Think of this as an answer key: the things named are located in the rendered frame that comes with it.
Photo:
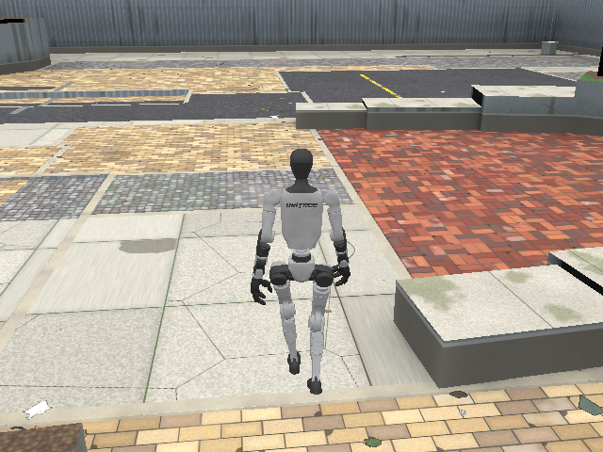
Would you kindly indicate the robot left forearm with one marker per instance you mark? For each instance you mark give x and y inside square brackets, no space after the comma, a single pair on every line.
[261,258]

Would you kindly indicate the robot right hand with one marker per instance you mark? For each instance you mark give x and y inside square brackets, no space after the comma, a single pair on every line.
[344,271]

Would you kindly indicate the right robot shin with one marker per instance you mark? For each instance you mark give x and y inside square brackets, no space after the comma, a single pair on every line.
[316,349]

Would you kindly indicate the robot left hand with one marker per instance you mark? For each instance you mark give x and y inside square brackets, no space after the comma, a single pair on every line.
[256,292]

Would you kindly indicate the right robot upper arm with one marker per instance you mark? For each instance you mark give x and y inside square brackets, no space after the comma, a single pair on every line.
[334,213]

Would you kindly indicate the humanoid robot head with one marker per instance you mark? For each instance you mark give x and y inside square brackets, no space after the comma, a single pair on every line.
[301,162]

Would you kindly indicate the robot right forearm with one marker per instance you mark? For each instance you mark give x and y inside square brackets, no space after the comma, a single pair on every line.
[342,251]

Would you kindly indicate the left robot upper arm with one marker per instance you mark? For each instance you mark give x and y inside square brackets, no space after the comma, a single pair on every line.
[268,215]

